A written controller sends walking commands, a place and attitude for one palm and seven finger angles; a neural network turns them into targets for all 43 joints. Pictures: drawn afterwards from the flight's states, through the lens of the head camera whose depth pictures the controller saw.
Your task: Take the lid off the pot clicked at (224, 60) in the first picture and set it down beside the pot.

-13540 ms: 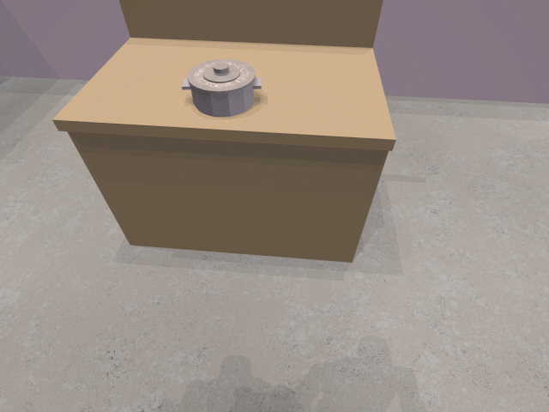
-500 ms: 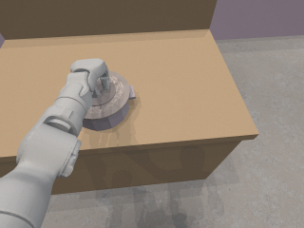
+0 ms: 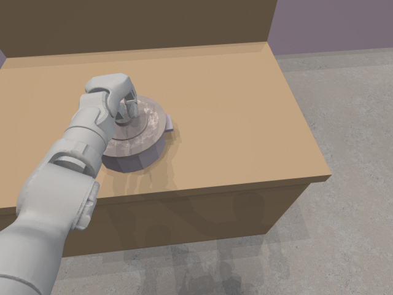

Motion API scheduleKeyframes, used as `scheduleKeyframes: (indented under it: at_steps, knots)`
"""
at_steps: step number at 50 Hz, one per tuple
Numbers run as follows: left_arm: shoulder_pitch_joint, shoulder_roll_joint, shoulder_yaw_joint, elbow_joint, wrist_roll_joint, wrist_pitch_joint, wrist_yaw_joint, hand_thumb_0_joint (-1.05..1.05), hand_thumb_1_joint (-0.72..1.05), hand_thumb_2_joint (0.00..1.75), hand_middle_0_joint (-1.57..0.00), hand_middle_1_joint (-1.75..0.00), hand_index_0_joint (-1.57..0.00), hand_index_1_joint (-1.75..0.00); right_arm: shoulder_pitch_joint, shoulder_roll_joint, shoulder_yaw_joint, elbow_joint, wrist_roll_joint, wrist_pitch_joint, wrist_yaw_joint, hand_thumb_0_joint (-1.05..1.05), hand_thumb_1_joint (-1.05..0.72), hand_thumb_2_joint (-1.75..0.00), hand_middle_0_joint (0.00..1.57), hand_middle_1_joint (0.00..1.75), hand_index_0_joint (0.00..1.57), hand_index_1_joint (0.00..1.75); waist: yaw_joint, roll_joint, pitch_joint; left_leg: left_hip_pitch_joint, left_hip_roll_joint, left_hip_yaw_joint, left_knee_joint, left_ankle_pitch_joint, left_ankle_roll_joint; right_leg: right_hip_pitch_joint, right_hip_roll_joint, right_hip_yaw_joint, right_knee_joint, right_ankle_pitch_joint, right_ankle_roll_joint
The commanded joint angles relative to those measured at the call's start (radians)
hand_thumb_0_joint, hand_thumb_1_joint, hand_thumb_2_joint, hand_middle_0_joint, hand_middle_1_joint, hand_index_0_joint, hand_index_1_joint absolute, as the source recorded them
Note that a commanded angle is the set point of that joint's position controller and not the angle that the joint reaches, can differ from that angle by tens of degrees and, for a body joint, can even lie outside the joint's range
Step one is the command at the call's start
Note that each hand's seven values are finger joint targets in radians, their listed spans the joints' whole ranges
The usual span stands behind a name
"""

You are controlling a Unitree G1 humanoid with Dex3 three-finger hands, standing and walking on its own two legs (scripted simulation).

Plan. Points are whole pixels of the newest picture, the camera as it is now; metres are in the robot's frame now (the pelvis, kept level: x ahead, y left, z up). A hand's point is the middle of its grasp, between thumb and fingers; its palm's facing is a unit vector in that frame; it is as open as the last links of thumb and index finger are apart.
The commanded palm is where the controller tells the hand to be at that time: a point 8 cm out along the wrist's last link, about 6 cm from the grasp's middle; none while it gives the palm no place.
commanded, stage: lift the lid straight up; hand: left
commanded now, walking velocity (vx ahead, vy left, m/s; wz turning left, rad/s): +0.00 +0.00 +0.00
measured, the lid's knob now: (123, 117) +0.53 +0.12 +0.03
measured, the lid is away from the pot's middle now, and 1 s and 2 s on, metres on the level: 0.01 0.01 0.01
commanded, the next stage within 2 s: open the fingers wide in 0.10 s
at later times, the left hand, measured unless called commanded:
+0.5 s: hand (114, 105) +0.50 +0.12 +0.10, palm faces -0.36 -0.04 -0.93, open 3.7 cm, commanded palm +0.50 +0.12 +0.15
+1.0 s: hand (116, 101) +0.51 +0.12 +0.10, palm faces -0.35 -0.05 -0.94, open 8.8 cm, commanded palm +0.51 +0.13 +0.17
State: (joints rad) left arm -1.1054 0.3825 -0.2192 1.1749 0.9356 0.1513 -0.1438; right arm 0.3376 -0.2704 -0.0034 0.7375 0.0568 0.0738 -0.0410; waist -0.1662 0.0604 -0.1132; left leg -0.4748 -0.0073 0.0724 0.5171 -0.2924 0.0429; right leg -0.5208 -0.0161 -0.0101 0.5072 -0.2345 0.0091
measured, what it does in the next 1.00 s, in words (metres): stands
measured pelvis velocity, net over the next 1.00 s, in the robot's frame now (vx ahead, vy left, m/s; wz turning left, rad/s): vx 0.01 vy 0.00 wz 0.00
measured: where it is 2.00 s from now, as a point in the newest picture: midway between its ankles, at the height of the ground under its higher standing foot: outside the picture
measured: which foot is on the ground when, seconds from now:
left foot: down 0.00-1.00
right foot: down 0.00-1.00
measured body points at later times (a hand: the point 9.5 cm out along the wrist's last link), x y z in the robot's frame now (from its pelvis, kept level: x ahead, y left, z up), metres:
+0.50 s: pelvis +0.01 +0.00 +0.00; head +0.07 -0.01 +0.45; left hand +0.51 +0.12 +0.15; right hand +0.04 -0.26 -0.14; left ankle -0.04 +0.09 -0.73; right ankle +0.00 -0.13 -0.73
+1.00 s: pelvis +0.01 +0.00 +0.00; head +0.07 -0.01 +0.45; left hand +0.52 +0.12 +0.15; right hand +0.01 -0.27 -0.13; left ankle -0.04 +0.09 -0.73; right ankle +0.00 -0.13 -0.73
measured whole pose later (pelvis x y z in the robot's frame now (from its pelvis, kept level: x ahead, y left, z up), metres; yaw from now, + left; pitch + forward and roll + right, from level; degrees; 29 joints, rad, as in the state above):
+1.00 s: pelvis +0.01 +0.00 +0.00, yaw +0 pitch +14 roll +0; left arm -1.13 0.39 -0.23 1.13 0.94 0.15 -0.20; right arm 0.34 -0.28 -0.01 0.74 0.05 0.08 -0.05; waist -0.16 0.06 -0.11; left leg -0.43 -0.01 0.07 0.48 -0.28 0.05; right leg -0.48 -0.02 -0.01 0.47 -0.23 0.01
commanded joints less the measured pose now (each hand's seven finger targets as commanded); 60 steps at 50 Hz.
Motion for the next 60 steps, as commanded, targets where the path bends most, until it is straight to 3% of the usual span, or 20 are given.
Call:
scheduleKeyframes:
  at_steps: [1, 5, 8, 12, 14, 18, 21, 24, 28, 31, 34, 37, 39, 42, 44, 46, 50, 53, 55, 60]
  knots:
    - [-0.52, 0.195, 0.015, -0.16, 0.024, 0.011, 0.022, 0.0, 0.73, 0.95, -0.76, -1.11, -1.16, -1.2, 0.075, -0.143, -0.052, -0.061, -0.003, -0.012, -0.013, 0.0, -0.9, -0.9, 0.2, 0.3, 0.2, 0.3, -0.009, -0.061, -0.379, 0.246, -0.007, -0.051, -0.011, 0.402, 0.03, 0.181, 0.045, -0.018, -0.022, 0.383, -0.037]
    - [-0.578, 0.186, 0.005, -0.212, 0.0, 0.006, 0.002, 0.0, 0.73, 0.95, -0.76, -1.11, -1.17, -1.2, 0.064, -0.143, -0.049, -0.071, 0.0, -0.014, -0.018, 0.0, -0.9, -0.9, 0.2, 0.3, 0.2, 0.3, -0.014, -0.05, -0.405, 0.274, -0.011, -0.053, -0.019, 0.398, 0.033, 0.185, 0.042, -0.017, -0.025, 0.382, -0.035]
    - [-0.569, 0.227, 0.042, -0.246, 0.004, -0.009, -0.008, 0.0, 0.73, 0.95, -0.76, -1.11, -1.17, -1.2, 0.068, -0.14, -0.052, -0.071, -0.006, -0.017, -0.017, 0.0, -0.9, -0.9, 0.2, 0.3, 0.2, 0.3, 0.008, -0.02, -0.458, 0.323, -0.01, -0.065, -0.01, 0.497, 0.032, 0.207, 0.04, -0.013, -0.022, 0.428, -0.039]
    - [-0.52, 0.182, 0.0, -0.152, 0.014, 0.026, -0.017, 0.0, 0.68, 0.95, -0.74, -1.08, -1.13, -1.16, 0.051, -0.149, -0.044, -0.064, -0.001, 0.002, -0.014, 0.0, -0.9, -0.9, 0.2, 0.3, 0.2, 0.3, -0.006, -0.096, -0.345, 0.229, -0.01, -0.046, -0.027, 0.405, 0.03, 0.195, 0.041, -0.02, -0.031, 0.407, -0.035]
    - [-0.564, 0.17, -0.004, -0.231, 0.003, 0.013, -0.023, 0.0, 0.64, 0.96, -0.73, -1.04, -1.1, -1.12, 0.042, -0.142, -0.048, -0.076, -0.004, -0.001, -0.01, 0.0, -0.9, -0.9, 0.2, 0.3, 0.2, 0.3, 0.001, -0.034, -0.406, 0.291, -0.009, -0.052, -0.021, 0.452, 0.03, 0.199, 0.038, -0.017, -0.025, 0.414, -0.037]
    - [-0.561, 0.208, 0.032, -0.286, 0.001, -0.011, -0.031, 0.0, 0.55, 0.96, -0.71, -0.98, -1.04, -1.05, 0.048, -0.135, -0.052, -0.082, -0.01, 0.001, -0.012, 0.0, -0.9, -0.9, 0.2, 0.3, 0.2, 0.3, 0.017, -0.032, -0.47, 0.351, -0.006, -0.068, -0.006, 0.574, 0.032, 0.219, 0.039, -0.015, -0.022, 0.467, -0.037]
    - [-0.536, 0.161, -0.003, -0.193, 0.011, 0.014, -0.02, 0.0, 0.48, 0.96, -0.7, -0.93, -1.0, -1.0, 0.047, -0.141, -0.05, -0.062, -0.008, 0.011, -0.007, 0.0, -0.9, -0.9, 0.2, 0.3, 0.2, 0.3, 0.0, -0.069, -0.361, 0.301, 0.001, -0.062, -0.014, 0.498, 0.028, 0.162, 0.045, -0.027, -0.028, 0.408, -0.036]
    - [-0.597, 0.151, -0.01, -0.29, -0.001, 0.0, -0.009, 0.0, 0.41, 0.96, -0.68, -0.88, -0.95, -0.94, 0.038, -0.133, -0.051, -0.077, -0.008, 0.001, -0.007, 0.0, -0.9, -0.9, 0.2, 0.3, 0.2, 0.3, 0.006, -0.008, -0.452, 0.364, -0.002, -0.072, -0.01, 0.547, 0.025, 0.181, 0.041, -0.018, -0.019, 0.426, -0.037]
    - [-0.557, 0.196, 0.033, -0.203, 0.005, 0.024, 0.002, 0.0, 0.32, 0.97, -0.67, -0.82, -0.89, -0.87, 0.045, -0.142, -0.047, -0.061, -0.011, 0.007, -0.012, 0.0, -0.9, -0.9, 0.2, 0.3, 0.2, 0.3, 0.007, -0.077, -0.405, 0.293, -0.007, -0.06, -0.018, 0.485, 0.027, 0.203, 0.042, -0.02, -0.025, 0.428, -0.038]
    - [-0.596, 0.149, -0.015, -0.186, 0.007, 0.039, 0.002, 0.0, 0.25, 0.98, -0.65, -0.76, -0.85, -0.8, 0.04, -0.14, -0.043, -0.061, -0.005, 0.002, -0.013, 0.0, -0.9, -0.9, 0.2, 0.3, 0.2, 0.3, -0.01, -0.072, -0.367, 0.27, -0.008, -0.057, -0.029, 0.407, 0.027, 0.179, 0.041, -0.023, -0.026, 0.382, -0.037]
    - [-0.616, 0.222, 0.037, -0.251, 0.009, 0.018, -0.002, 0.0, 0.18, 0.98, -0.64, -0.71, -0.81, -0.74, 0.048, -0.138, -0.044, -0.075, -0.01, -0.008, -0.02, 0.0, -0.9, -0.9, 0.2, 0.3, 0.2, 0.3, 0.002, -0.044, -0.47, 0.314, -0.012, -0.058, -0.023, 0.468, 0.032, 0.238, 0.038, -0.01, -0.022, 0.443, -0.037]
    - [-0.546, 0.177, 0.006, -0.138, 0.023, 0.039, -0.01, 0.0, 0.11, 0.99, -0.63, -0.65, -0.76, -0.68, 0.052, -0.144, -0.044, -0.06, -0.007, -0.001, -0.018, 0.0, -0.9, -0.9, 0.2, 0.3, 0.2, 0.3, -0.008, -0.095, -0.367, 0.258, -0.008, -0.051, -0.023, 0.435, 0.031, 0.195, 0.043, -0.021, -0.03, 0.413, -0.035]
    - [-0.569, 0.217, 0.034, -0.16, 0.007, 0.035, -0.016, 0.0, 0.07, 0.99, -0.62, -0.61, -0.74, -0.64, 0.05, -0.151, -0.041, -0.068, -0.006, 0.0, -0.021, 0.0, -0.9, -0.9, 0.2, 0.3, 0.2, 0.3, -0.007, -0.095, -0.38, 0.235, -0.012, -0.047, -0.031, 0.401, 0.033, 0.226, 0.039, -0.014, -0.03, 0.417, -0.035]
    - [-0.614, 0.184, 0.0, -0.209, 0.015, 0.014, -0.023, 0.0, 0.0, 1.0, -0.61, -0.56, -0.69, -0.58, 0.062, -0.141, -0.047, -0.066, -0.006, -0.01, -0.023, 0.0, -0.9, -0.9, 0.2, 0.3, 0.2, 0.3, -0.016, -0.042, -0.419, 0.297, -0.011, -0.054, -0.021, 0.437, 0.035, 0.199, 0.041, -0.013, -0.032, 0.414, -0.037]
    - [-0.619, 0.268, 0.064, -0.252, 0.015, -0.005, -0.022, 0.0, -0.05, 0.99, -0.6, -0.54, -0.66, -0.55, 0.07, -0.143, -0.047, -0.071, -0.009, -0.011, -0.027, 0.0, -0.9, -0.9, 0.2, 0.3, 0.2, 0.3, 0.001, -0.037, -0.472, 0.309, -0.01, -0.06, -0.019, 0.474, 0.035, 0.245, 0.04, -0.007, -0.029, 0.446, -0.037]
    - [-0.621, 0.204, 0.015, -0.26, 0.017, -0.008, -0.018, 0.0, -0.07, 0.99, -0.59, -0.52, -0.64, -0.54, 0.072, -0.136, -0.049, -0.067, -0.008, -0.014, -0.026, 0.0, -0.9, -0.9, 0.2, 0.3, 0.2, 0.3, -0.006, -0.021, -0.46, 0.332, -0.005, -0.061, -0.02, 0.505, 0.033, 0.216, 0.042, -0.016, -0.032, 0.444, -0.036]
    - [-0.583, 0.257, 0.062, -0.218, 0.02, 0.014, -0.001, 0.0, -0.07, 0.99, -0.59, -0.52, -0.64, -0.54, 0.065, -0.14, -0.048, -0.062, -0.009, -0.015, -0.02, 0.0, -0.9, -0.9, 0.2, 0.3, 0.2, 0.3, 0.013, -0.042, -0.441, 0.309, -0.007, -0.059, -0.031, 0.493, 0.03, 0.24, 0.043, -0.015, -0.039, 0.448, -0.037]
    - [-0.609, 0.167, -0.011, -0.227, 0.012, 0.034, -0.014, 0.0, -0.07, 0.99, -0.59, -0.52, -0.64, -0.54, 0.05, -0.137, -0.05, -0.063, -0.003, -0.019, -0.013, 0.0, -0.9, -0.9, 0.2, 0.3, 0.2, 0.3, 0.003, -0.025, -0.417, 0.324, -0.006, -0.062, -0.033, 0.498, 0.03, 0.208, 0.042, -0.019, -0.044, 0.431, -0.038]
    - [-0.65, 0.189, 0.003, -0.282, 0.006, 0.03, -0.025, 0.0, -0.07, 0.99, -0.59, -0.52, -0.64, -0.54, 0.052, -0.137, -0.051, -0.065, -0.006, -0.025, -0.007, 0.0, -0.9, -0.9, 0.2, 0.3, 0.2, 0.3, 0.008, -0.007, -0.458, 0.375, -0.005, -0.077, -0.028, 0.546, 0.029, 0.211, 0.043, -0.019, -0.039, 0.443, -0.036]
    - [-0.601, 0.213, 0.017, -0.243, 0.013, 0.049, -0.054, 0.0, -0.07, 0.99, -0.59, -0.52, -0.64, -0.54, 0.031, -0.139, -0.042, -0.071, -0.007, -0.014, -0.004, 0.0, -0.9, -0.9, 0.2, 0.3, 0.2, 0.3, 0.021, -0.056, -0.418, 0.329, -0.01, -0.067, -0.045, 0.518, 0.031, 0.25, 0.038, -0.021, -0.045, 0.456, -0.035]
